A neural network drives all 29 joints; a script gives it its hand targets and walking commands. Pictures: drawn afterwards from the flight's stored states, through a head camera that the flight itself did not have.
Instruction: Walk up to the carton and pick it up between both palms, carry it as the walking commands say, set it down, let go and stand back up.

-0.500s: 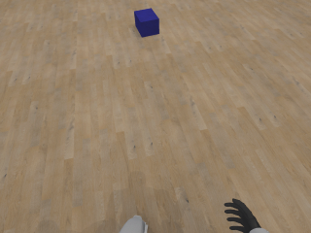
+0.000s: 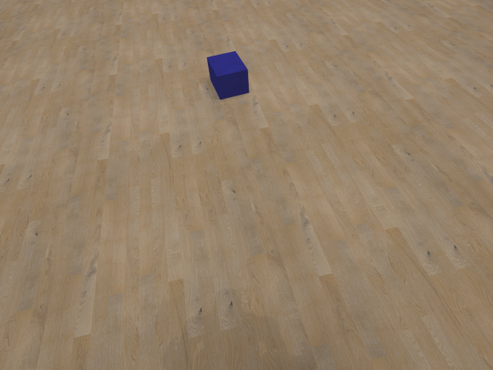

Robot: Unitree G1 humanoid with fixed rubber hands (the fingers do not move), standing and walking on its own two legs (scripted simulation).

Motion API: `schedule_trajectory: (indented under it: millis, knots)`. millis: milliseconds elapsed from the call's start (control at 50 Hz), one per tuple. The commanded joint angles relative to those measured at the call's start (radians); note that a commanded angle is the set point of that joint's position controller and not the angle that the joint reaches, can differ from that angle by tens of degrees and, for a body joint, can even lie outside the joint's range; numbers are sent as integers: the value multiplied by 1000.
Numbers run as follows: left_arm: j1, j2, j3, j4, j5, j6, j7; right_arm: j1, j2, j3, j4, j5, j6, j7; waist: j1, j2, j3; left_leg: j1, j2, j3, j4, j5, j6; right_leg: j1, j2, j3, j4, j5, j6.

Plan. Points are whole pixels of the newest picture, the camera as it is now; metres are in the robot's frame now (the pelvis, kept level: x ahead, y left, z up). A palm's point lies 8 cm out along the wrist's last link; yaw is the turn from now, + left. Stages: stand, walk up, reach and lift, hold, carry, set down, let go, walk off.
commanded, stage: walk up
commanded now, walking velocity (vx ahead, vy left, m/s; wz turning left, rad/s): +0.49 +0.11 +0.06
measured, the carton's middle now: (227, 75) +2.07 +0.16 -0.66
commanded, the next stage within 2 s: none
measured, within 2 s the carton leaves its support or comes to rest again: neither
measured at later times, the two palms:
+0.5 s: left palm (97, 291) +0.31 +0.33 -0.13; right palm (344, 261) +0.34 -0.18 -0.09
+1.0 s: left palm (115, 222) +0.46 +0.32 -0.09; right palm (320, 172) +0.60 -0.18 -0.12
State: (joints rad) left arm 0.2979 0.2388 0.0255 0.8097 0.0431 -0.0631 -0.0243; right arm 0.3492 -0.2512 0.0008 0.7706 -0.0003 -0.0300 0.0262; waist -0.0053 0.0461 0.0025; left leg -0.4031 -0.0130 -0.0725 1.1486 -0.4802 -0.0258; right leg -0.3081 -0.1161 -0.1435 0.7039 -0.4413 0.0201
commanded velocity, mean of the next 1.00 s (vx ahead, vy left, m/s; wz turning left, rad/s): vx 0.50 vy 0.08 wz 0.01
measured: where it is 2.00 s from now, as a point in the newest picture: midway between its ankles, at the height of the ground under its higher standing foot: (231, 215)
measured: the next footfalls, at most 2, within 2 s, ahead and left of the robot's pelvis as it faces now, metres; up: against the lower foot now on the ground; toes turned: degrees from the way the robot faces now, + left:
left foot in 0.26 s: +0.31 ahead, +0.18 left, +0.00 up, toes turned -2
right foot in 0.74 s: +0.48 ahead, -0.12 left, +0.00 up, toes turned -7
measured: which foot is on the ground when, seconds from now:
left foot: up 0.00-0.24, down 0.26-0.76, up 0.78-1.00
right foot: down 0.00-0.28, up 0.30-0.72, down 0.74-1.00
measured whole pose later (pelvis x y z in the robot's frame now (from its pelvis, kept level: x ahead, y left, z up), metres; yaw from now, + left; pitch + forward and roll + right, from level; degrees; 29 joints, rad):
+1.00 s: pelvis +0.48 +0.05 +0.01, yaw +1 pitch +3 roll +0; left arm 0.39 0.24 0.05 0.85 0.03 -0.06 -0.01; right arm 0.18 -0.26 0.00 0.79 0.00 -0.03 0.07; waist 0.07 0.07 0.05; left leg -0.53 0.07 -0.03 0.94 -0.41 -0.04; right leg -0.25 -0.13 -0.10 0.54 -0.33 0.07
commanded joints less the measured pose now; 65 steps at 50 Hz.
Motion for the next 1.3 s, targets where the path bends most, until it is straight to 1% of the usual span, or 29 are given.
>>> schedule_trajectory:
  millis: [0, 40, 140, 180, 220, 260, 280, 300, 380, 480, 520, 540, 640, 680, 700, 720, 740, 760, 780, 800, 880, 980, 1040, 1060, 1080, 1100, 1140, 1200, 1280]
  knots:
    - [289, 175, 77, 31, -2, -19, 21, -165, -80, -53, -65, -29, -3, 17, 111, -300, -4, -439, 54, 49, 27, 99, -3, 499, -235, 317, -246, 1036, -49]
    - [377, 218, 86, 53, -10, -23, 36, -264, -78, -62, -82, -38, 10, 37, 145, -195, -8, -480, 60, 53, -43, 125, -10, 559, -293, 338, -253, 1137, -56]
    - [251, 209, 75, 10, -25, -11, 45, -398, -41, -32, -106, -19, 21, 75, 96, -213, 100, -330, 46, 160, -437, 272, -24, 402, -231, 147, -401, 896, -59]
    - [137, 253, 80, -16, -28, -2, 43, -290, -61, -40, -63, -16, 22, 75, 3, -245, 49, -81, 20, 194, -538, 266, 2, 274, -254, 85, -347, 876, -41]
    - [157, 216, 69, -20, -34, -7, 30, -22, -156, -75, 37, -24, 9, 57, -94, -101, -124, 347, -17, 192, -591, 247, 50, 117, -143, -18, 15, 772, -4]
    - [204, 117, 49, -72, -41, -14, 5, 236, -327, -113, 96, -53, -14, 13, -156, 286, -374, 764, 386, -470, -716, 287, 247, -299, 84, 34, 597, -104, 27]
    - [113, 125, 55, -108, -32, -9, 2, 253, -324, -116, 114, -23, -10, 3, -157, 190, -349, 755, 409, -576, -769, 401, 297, -390, 67, 133, 706, -164, -16]
    - [93, 129, 54, -89, -27, -3, 2, 177, -253, -106, 103, -13, -17, -5, -132, 17, -241, 631, 367, -574, -821, 333, 288, -387, 23, 180, 729, -60, -23]
    - [127, 109, 41, -39, -13, 30, -13, -122, -127, -67, 39, -9, -39, -14, 26, 68, 119, 73, 267, -299, -919, 239, 177, -244, -36, 173, 560, 118, 15]
    - [27, 77, 26, -23, -5, 74, -25, -18, -175, -72, 34, -17, -58, -14, -1, 90, 126, 112, 320, -330, -967, 287, 188, -275, -29, 171, 453, 179, 32]
    - [-31, 87, 25, -43, -16, 74, -27, -43, -172, -80, 21, -24, -55, -14, -16, 196, 96, 69, 258, -221, -985, 151, 165, -228, -38, 139, 345, 208, 33]
    - [-92, 66, 18, -66, -21, 77, -31, 20, -177, -84, 38, -29, -54, -17, -47, 200, 119, 102, 280, -284, -1004, 107, 164, -261, -30, 149, 286, 211, 34]
    - [-166, 58, 10, -83, -25, 34, -38, 18, -194, -88, 39, -31, -39, -21, -41, 192, 67, 193, 213, -146, -900, 228, 165, -112, 19, 67, -62, 87, 22]
    - [-64, 71, 19, -46, -27, 2, -24, 82, -167, -76, 75, -21, -39, -24, -12, 123, -83, 221, 128, -31, -694, 459, 130, 126, 78, -19, -215, 213, 25]
    - [69, 121, 39, -9, -27, -9, -8, 75, -130, -69, 67, -16, -44, -24, 57, 71, -196, 112, 106, -2, -521, 549, 98, 364, 21, 55, -207, 270, -5]
    - [208, 199, 75, 27, -8, -12, 4, 63, -114, -66, 39, -8, -49, -25, 120, -154, -320, -44, 58, 36, -248, 404, 74, 578, -115, 191, -212, 280, -48]
    - [274, 306, 103, 56, -8, -11, 15, 82, -55, -50, 15, 6, -55, -23, 125, -489, -300, -350, -31, 93, 6, -81, 37, 727, -376, 601, -296, 399, -131]
    - [373, 320, 106, 76, -13, -7, 30, -15, -97, -68, -22, -16, -48, -20, 197, -357, -307, -484, 1, 34, 100, -152, 24, 797, -441, 706, -301, 507, -206]
    - [386, 296, 103, 106, -19, -11, 45, -45, -86, -73, -5, -12, -33, -9, 163, -185, -221, -456, 48, -33, 182, -68, 14, 650, -453, 707, -297, 637, -189]
    - [286, 263, 98, 87, -15, -11, 46, -31, -109, -78, 15, -19, -27, 3, 106, -140, -128, -425, 77, -20, 165, 28, -4, 525, -394, 616, -287, 741, -152]
    - [150, 197, 85, 31, -7, -9, 33, -102, -74, -57, -22, -28, 2, 29, 76, -280, -46, -304, 106, 41, -96, 62, -14, 340, -278, 352, -358, 567, -112]
    - [75, 238, 92, 1, -20, -1, 29, -192, -47, -40, -15, -16, 13, 63, 49, -329, 40, -93, 93, 144, -516, 163, -37, 138, -227, 200, -440, 335, -77]
    - [36, 204, 77, -11, -22, 3, 16, -4, -101, -57, 79, -23, 0, 60, -56, -237, -98, 328, 93, 167, -605, 307, -9, -39, -161, 92, -242, 228, -31]
    - [54, 156, 66, -28, -19, 0, 12, 121, -153, -73, 122, -23, -14, 44, -101, -114, -210, 466, 63, 188, -606, 247, 18, -70, -69, 15, -3, 222, -28]
    - [20, 100, 56, -77, -22, 2, 5, 253, -281, -101, 147, -44, -21, 23, -194, 274, -306, 604, 299, -185, -733, 98, 110, -288, 44, -16, 333, -65, 13]
    - [-4, 76, 46, -117, -5, 4, 2, 290, -337, -115, 138, -35, -29, 1, -182, 365, -264, 632, 470, -555, -898, 8, 184, -481, 92, 72, 517, -236, 0]
    - [-55, 122, 47, -81, -7, 8, -3, 146, -239, -96, 123, -21, -28, -16, -123, 101, -115, 575, 405, -431, -845, 246, 211, -530, -10, 143, 580, -30, -7]
    - [-42, 98, 37, -57, -9, 16, -21, 12, -178, -79, 102, -16, -40, -30, -44, 197, 49, 283, 320, -214, -872, 359, 158, -371, -48, 151, 470, 67, 18]
    - [-102, 56, 25, -80, -14, 41, -28, 14, -197, -77, 90, -31, -38, -25, -45, 250, 26, 260, 261, -125, -879, 404, 176, -235, 15, 82, 208, 34, 33]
